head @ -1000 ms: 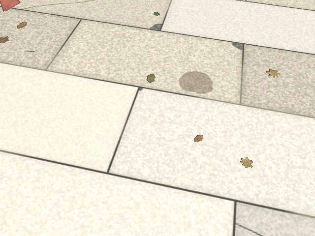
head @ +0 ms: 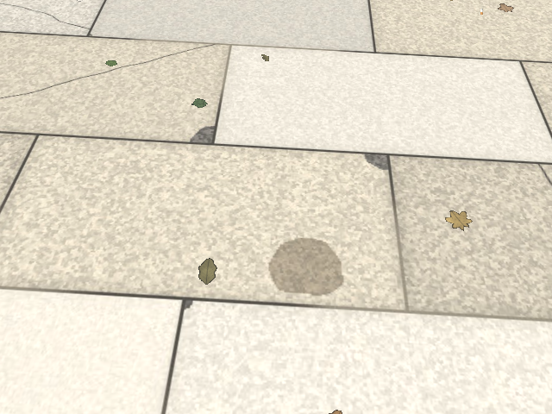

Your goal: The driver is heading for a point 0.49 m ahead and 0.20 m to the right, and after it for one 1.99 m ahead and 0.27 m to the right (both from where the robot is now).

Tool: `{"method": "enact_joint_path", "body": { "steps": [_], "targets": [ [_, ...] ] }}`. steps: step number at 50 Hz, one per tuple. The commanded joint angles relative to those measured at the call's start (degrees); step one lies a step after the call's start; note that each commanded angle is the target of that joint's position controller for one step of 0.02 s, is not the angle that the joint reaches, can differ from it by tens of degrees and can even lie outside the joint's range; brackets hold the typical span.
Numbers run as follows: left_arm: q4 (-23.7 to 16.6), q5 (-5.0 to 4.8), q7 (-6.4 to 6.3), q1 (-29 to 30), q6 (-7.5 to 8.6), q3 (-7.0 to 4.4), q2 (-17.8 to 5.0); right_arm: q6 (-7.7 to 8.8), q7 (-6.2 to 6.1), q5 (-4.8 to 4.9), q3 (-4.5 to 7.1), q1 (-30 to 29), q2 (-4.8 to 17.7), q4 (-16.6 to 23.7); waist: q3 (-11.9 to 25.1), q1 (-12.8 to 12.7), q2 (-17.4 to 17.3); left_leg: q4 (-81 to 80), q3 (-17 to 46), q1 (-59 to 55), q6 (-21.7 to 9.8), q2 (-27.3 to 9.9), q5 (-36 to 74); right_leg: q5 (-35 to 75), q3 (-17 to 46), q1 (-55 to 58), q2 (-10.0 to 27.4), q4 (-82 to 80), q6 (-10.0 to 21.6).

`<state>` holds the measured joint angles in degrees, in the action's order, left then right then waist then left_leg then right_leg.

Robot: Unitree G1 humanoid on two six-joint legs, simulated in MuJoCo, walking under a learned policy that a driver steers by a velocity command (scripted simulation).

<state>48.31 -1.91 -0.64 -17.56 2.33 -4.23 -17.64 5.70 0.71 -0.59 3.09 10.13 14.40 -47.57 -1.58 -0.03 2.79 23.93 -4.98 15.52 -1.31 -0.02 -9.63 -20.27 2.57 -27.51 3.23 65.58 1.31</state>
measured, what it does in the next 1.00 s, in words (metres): walks ahead, turning right: right foot, then left foot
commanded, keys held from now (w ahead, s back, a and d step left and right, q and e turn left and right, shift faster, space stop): w+e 0.70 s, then w+q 0.30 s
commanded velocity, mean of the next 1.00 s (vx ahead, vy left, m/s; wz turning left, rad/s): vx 0.50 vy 0.00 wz -0.42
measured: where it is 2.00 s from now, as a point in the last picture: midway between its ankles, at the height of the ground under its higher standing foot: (366, 217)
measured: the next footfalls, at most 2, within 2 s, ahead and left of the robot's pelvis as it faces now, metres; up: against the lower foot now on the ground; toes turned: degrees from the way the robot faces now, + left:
right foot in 0.36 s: +0.32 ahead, -0.18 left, +0.00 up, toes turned -16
left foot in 0.86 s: +0.67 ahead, -0.10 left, +0.00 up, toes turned -27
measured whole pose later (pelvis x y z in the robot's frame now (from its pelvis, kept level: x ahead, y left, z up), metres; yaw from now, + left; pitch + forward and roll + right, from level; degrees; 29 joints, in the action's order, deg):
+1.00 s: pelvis +0.55 -0.14 +0.00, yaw -24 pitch +1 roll +0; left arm 43.0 0.0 -0.4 -16.3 4.1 -3.0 -16.1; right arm 5.4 2.5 0.4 3.2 12.2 16.2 -46.4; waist -1.5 0.6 1.3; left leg 25.9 1.3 18.3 -3.9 4.8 -8.7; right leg -21.4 3.5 -22.5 -0.9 65.2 1.6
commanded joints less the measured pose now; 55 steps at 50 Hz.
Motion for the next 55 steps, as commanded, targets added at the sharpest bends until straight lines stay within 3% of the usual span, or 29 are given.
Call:
{"method": "enact_joint_path", "body": {
  "steps": [1,5,8,13,15,16,17,18,19,20,21,22,23,24,26,29,33,37,40,42,43,44,45,46,47,48,50,52,55],
  "targets": [
    [-4.93,0.08,0.15,-0.07,-0.85,-0.94,-1.84,1.18,-0.31,-0.08,1.82,-0.42,6.73,1.56,1.08,-0.01,-8.74,-15.57,12.87,-7.71,-9.08,-16.35,4.51,4.43,3.08,-9.81,5.32,-0.97,-0.57],
    [-7.18,0.56,0.87,4.25,-1.26,-0.73,-1.19,1.02,-0.95,-0.16,2.68,0.25,9.02,0.14,-0.43,0.40,-6.57,-17.17,4.56,-8.97,-9.15,-15.66,9.92,14.42,2.42,-11.85,5.31,-11.49,-1.34],
    [-8.99,0.66,2.13,10.00,-0.78,-0.16,-0.41,0.40,-1.36,0.21,3.05,1.39,10.41,-0.45,-1.81,2.42,-5.61,-17.25,-0.97,-9.97,-8.12,-14.86,11.35,20.79,-0.92,-9.66,4.36,-20.70,-0.79],
    [-12.62,0.75,3.49,16.22,-1.13,-0.25,-1.52,-1.38,-1.40,1.74,3.99,4.74,12.89,-2.13,-3.70,3.57,-5.62,-13.36,-4.61,-18.44,-6.28,-17.38,16.80,15.91,-4.41,-9.65,2.56,-27.93,1.85],
    [-12.97,0.94,3.65,13.74,-1.43,-1.21,-3.38,-2.15,-1.53,2.41,4.52,3.89,14.55,-1.94,-1.08,1.03,-7.22,-5.94,-6.48,-20.49,-5.06,-17.44,34.24,10.06,-7.49,-3.78,-0.74,-28.53,4.08],
    [-11.87,0.85,3.54,8.44,-1.60,-2.27,-5.02,-2.64,-1.58,2.76,4.69,3.11,15.05,-1.75,2.09,-2.32,-7.39,2.25,-7.79,-19.90,-4.21,-16.55,42.41,8.80,-9.30,3.43,-3.35,-29.65,5.60],
    [-9.14,0.62,3.00,-1.08,-1.79,-4.13,-7.96,-2.94,-1.64,2.79,4.28,2.59,14.09,-1.48,6.91,-7.33,-5.95,14.74,-9.47,-15.08,-2.37,-14.14,42.86,11.84,-9.89,16.94,-6.32,-32.88,7.68],
    [-7.07,0.25,1.71,-9.84,-2.40,-6.19,-13.60,-2.64,-1.67,0.70,2.97,4.00,10.71,-0.40,11.88,-9.81,2.59,33.85,-9.94,0.03,0.70,-11.14,21.63,12.07,3.62,33.86,1.21,-34.52,11.34],
    [-8.41,0.00,1.78,-6.12,-1.47,-6.20,-18.84,-0.90,-0.91,-0.99,0.48,8.41,3.07,3.01,17.45,-1.98,14.98,51.22,-0.96,23.60,3.73,1.00,-25.16,-0.67,37.23,48.68,13.85,-43.11,22.32],
    [-9.82,0.39,2.39,-7.08,-0.38,-4.57,-13.04,1.15,-0.23,1.68,1.36,1.20,8.63,3.43,19.83,-6.93,6.07,55.66,9.40,29.61,2.46,-0.07,-24.19,-6.11,43.23,48.83,15.85,-50.42,21.73],
    [-9.41,0.90,2.58,-4.87,0.64,-3.65,-10.30,2.24,0.05,3.48,1.91,-2.97,10.61,4.86,11.66,-6.61,3.73,53.96,8.81,33.49,0.79,-2.48,-18.25,-1.59,35.55,43.19,14.56,-50.86,19.03],
    [-9.78,0.87,2.50,-1.50,1.08,-3.11,-8.70,2.76,-0.39,2.52,1.71,-2.87,9.84,4.32,8.16,-4.08,-0.68,49.16,9.20,30.42,0.19,-5.02,-13.30,4.42,28.99,35.39,12.05,-50.25,16.96],
    [-10.50,1.07,2.28,2.31,1.09,-2.51,-6.84,2.65,-0.80,0.99,2.08,-2.23,10.12,3.49,5.54,-1.71,-1.41,44.07,9.37,26.03,0.57,-6.64,-10.27,10.81,23.21,28.04,9.64,-50.52,15.48],
    [-11.45,1.78,1.96,4.26,1.13,-2.00,-5.74,1.99,-0.70,0.69,2.36,-0.98,10.38,3.16,4.95,0.07,-0.05,41.61,9.91,22.09,0.88,-7.61,-8.10,14.83,20.46,23.53,8.23,-51.63,14.97],
    [-11.63,1.62,1.38,4.27,1.41,-2.02,-6.20,0.72,-0.63,0.16,2.36,-0.61,9.22,3.29,4.38,0.97,-0.34,37.03,9.02,19.61,2.52,-7.09,-5.90,20.83,17.59,19.43,7.02,-53.12,15.35],
    [-10.68,1.21,0.19,1.30,1.56,-2.58,-8.12,-0.03,-0.83,-0.39,1.74,-6.01,7.24,5.20,2.07,-0.29,-0.90,26.10,8.28,20.99,4.87,-5.33,2.74,23.56,13.79,16.85,5.08,-53.93,14.63],
    [-9.39,0.86,-0.43,-1.71,1.09,-2.73,-8.26,0.39,0.01,0.35,0.84,-13.49,5.55,7.63,0.24,-3.21,1.41,10.66,7.90,16.26,5.09,-1.99,15.12,16.99,11.82,14.13,2.35,-53.36,11.35],
    [-7.18,0.75,-0.57,-4.85,0.90,-2.37,-6.81,1.26,1.19,0.87,0.80,-15.42,6.72,8.63,0.16,-4.48,2.28,5.05,8.67,15.20,3.44,-1.84,17.09,15.16,14.30,19.98,5.19,-49.88,10.55],
    [-5.87,1.29,-0.75,-5.76,0.40,-2.45,-7.13,1.67,1.74,0.86,1.06,-14.03,8.03,8.47,-0.63,-3.93,4.25,4.13,7.16,15.61,0.44,-1.87,9.87,23.34,15.35,26.66,8.43,-46.64,9.78],
    [-5.97,1.38,-0.67,-4.49,-0.01,-2.16,-6.87,1.89,1.42,0.50,2.31,-6.33,10.34,6.27,3.73,0.19,4.05,1.69,3.79,5.54,-3.02,0.86,7.17,42.01,11.82,28.96,5.69,-36.94,7.84],
    [-6.75,1.92,-0.71,-4.06,-0.11,-1.42,-5.70,1.96,1.38,-0.02,2.95,2.18,12.39,4.68,11.44,3.85,1.94,4.50,8.89,-8.43,-6.50,-3.60,10.15,41.46,9.04,24.04,3.13,-24.72,6.14],
    [-7.31,1.93,-0.54,-10.62,0.55,-0.35,-2.63,1.67,1.45,-0.37,4.26,9.81,17.32,3.65,20.73,3.20,-10.66,4.30,30.37,-29.96,-15.68,-15.12,6.63,22.64,4.66,5.54,-4.42,-4.19,1.53],
    [-7.18,1.62,-0.33,-11.47,1.40,0.12,-2.59,1.09,2.19,1.64,3.90,12.41,15.16,1.64,21.25,3.46,-20.35,-6.32,50.25,-36.44,-20.05,-20.38,-7.70,-10.37,4.12,-8.95,-8.80,6.99,-0.85],
    [-8.58,0.71,-0.10,-4.96,2.20,-0.67,-6.88,0.86,2.25,2.79,2.73,9.06,11.57,2.57,12.37,4.47,-13.30,-8.24,48.26,-31.02,-16.97,-19.10,-16.56,-8.80,6.43,-15.64,-4.82,10.20,0.06],
    [-10.00,0.54,0.08,1.30,2.90,-0.58,-7.13,0.35,1.96,1.91,2.20,5.79,10.00,3.83,6.67,4.53,-7.67,-8.95,40.99,-23.31,-14.78,-16.59,-14.63,-4.34,5.14,-15.85,-2.67,8.46,0.53],
    [-10.96,1.38,0.18,4.57,3.48,-0.52,-6.40,0.02,1.83,1.17,1.83,3.85,9.26,4.22,1.91,3.36,-4.48,-10.13,35.86,-16.07,-14.22,-14.28,-8.55,-1.63,3.96,-15.35,-1.15,4.23,0.47],
    [-11.17,2.81,0.17,4.00,3.77,-0.73,-5.26,-0.08,1.23,0.59,1.30,2.89,8.18,4.73,2.05,0.80,-6.21,-11.40,30.57,-10.74,-13.24,-10.64,1.00,2.09,3.58,-9.81,0.94,-3.65,-0.29],
    [-11.43,2.98,0.15,3.71,3.56,-0.43,-3.70,-0.26,0.64,1.13,1.48,3.82,8.76,4.58,2.77,0.05,-7.96,-12.13,27.41,-8.54,-13.80,-9.51,6.85,2.25,2.19,-7.92,0.81,-9.54,-1.76],
    [-13.10,2.80,0.03,9.45,3.39,0.42,-1.84,-0.65,-0.55,1.74,2.40,5.70,11.27,4.20,1.70,1.35,-7.18,-12.85,23.40,-4.62,-13.12,-7.94,10.24,10.37,0.97,-5.97,-0.31,-21.16,-3.78]
  ]
}}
